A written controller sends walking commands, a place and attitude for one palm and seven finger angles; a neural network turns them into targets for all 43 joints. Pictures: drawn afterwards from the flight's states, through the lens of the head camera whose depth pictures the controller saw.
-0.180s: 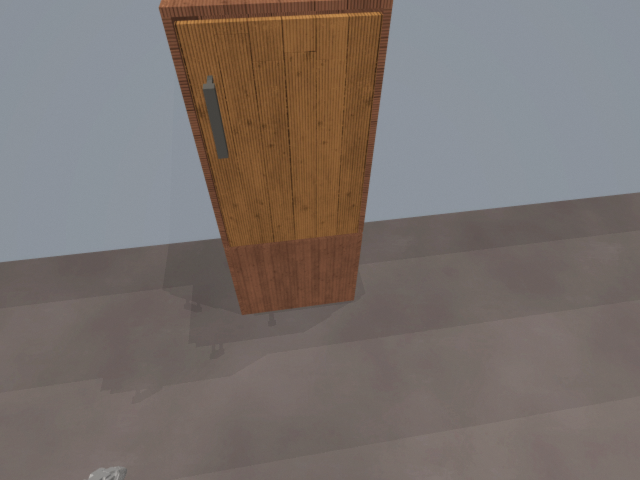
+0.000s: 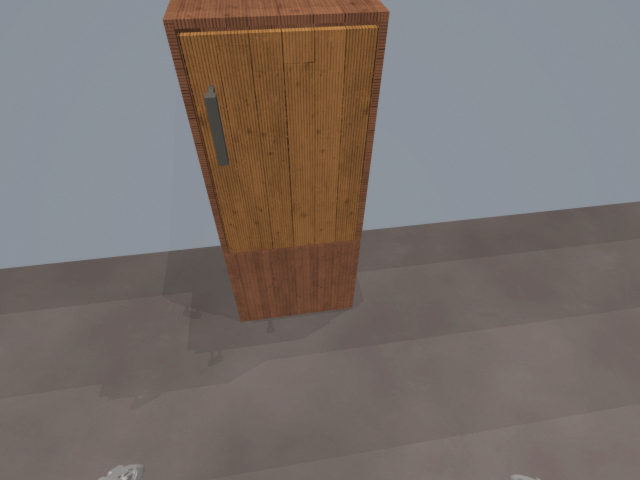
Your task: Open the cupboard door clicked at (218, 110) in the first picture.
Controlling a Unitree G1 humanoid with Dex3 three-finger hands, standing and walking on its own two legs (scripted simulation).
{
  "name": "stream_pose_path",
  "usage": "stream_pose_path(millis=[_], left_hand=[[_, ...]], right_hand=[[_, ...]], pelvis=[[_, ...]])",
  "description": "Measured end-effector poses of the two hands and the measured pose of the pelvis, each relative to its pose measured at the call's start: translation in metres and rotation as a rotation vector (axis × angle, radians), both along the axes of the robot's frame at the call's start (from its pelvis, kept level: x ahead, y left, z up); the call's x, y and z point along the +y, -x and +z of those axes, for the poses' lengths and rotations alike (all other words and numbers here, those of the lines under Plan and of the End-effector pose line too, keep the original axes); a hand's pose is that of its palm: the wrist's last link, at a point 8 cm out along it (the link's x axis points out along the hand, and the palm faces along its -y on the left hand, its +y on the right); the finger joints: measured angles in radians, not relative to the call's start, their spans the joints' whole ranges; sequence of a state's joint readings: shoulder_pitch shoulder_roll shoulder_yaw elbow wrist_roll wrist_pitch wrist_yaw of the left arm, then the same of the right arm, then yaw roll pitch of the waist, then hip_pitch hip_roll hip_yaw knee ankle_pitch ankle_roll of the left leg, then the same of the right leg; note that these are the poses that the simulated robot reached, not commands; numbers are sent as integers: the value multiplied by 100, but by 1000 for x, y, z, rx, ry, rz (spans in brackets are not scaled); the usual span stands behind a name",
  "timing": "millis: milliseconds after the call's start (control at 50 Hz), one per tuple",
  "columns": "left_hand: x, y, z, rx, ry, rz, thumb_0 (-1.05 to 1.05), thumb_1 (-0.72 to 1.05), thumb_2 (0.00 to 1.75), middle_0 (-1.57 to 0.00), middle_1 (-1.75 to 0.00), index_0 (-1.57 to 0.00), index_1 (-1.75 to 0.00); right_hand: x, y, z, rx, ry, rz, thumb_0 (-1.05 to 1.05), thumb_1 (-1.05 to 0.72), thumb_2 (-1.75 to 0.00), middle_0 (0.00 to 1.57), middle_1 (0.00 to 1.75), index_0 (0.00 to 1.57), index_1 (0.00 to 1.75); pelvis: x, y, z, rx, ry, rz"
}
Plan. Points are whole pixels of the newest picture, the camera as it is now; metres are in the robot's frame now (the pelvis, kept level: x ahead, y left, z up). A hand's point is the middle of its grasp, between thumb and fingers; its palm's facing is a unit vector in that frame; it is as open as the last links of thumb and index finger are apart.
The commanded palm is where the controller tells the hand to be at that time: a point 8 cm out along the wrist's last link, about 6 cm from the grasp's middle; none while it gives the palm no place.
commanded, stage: stand and wait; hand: left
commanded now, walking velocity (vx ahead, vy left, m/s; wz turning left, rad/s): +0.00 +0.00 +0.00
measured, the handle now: (217, 126) +0.76 +0.26 +0.05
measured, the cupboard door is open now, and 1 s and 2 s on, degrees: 0 0 0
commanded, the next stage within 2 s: look at it before walking up in 0.64 s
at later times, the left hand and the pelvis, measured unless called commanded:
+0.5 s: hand out of the picture +0.05 +0.24 -0.15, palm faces -0.03 -0.94 -0.34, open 7.4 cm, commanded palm none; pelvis -0.01 -0.01 +0.00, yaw +0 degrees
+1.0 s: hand out of the picture +0.07 +0.23 -0.15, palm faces -0.03 -0.94 -0.33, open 7.4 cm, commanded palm none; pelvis -0.01 -0.01 +0.01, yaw +0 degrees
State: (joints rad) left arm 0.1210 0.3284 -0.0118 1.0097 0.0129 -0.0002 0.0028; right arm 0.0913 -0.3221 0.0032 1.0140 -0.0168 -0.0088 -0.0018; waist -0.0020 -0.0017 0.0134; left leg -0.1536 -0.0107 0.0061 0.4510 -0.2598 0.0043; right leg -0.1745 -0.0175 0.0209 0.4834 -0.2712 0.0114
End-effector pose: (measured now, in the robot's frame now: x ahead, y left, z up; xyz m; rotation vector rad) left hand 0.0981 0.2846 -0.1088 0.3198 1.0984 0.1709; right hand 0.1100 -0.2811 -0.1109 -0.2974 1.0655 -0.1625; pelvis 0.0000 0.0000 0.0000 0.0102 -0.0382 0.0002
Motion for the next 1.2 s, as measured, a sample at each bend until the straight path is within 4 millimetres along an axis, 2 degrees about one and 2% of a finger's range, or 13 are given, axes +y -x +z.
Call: stream_pose_path(millis=[140,360,540,740,1200], left_hand=[[-8,14,-4,27,15,8,1,91,90,-20,-30,-20,-30],[-4,43,-7,110,2,31,1,91,90,-20,-30,-20,-30],[-1,49,-5,122,-10,36,1,91,90,-20,-30,-20,-30],[-4,42,-4,103,-6,26,1,91,90,-20,-30,-20,-30],[-3,33,-3,92,-3,26,1,91,90,-20,-30,-20,-30]], right_hand=[[-4,11,-1,27,-1,-10,0,-90,-90,21,30,20,30],[-18,53,-6,136,15,-53,0,-90,-90,21,30,20,30],[-20,72,-9,176,14,-68,0,-90,-90,20,30,20,30],[-18,71,-9,169,3,-64,0,-90,-90,21,30,20,30],[-19,49,-3,127,15,-53,0,-90,-90,21,30,20,30]], pelvis=[[-4,4,2,-1,1,-1],[-8,11,4,-2,3,-4],[-9,15,5,-5,3,-4],[-10,16,5,1,3,-4],[-9,10,7,-1,4,-5]])
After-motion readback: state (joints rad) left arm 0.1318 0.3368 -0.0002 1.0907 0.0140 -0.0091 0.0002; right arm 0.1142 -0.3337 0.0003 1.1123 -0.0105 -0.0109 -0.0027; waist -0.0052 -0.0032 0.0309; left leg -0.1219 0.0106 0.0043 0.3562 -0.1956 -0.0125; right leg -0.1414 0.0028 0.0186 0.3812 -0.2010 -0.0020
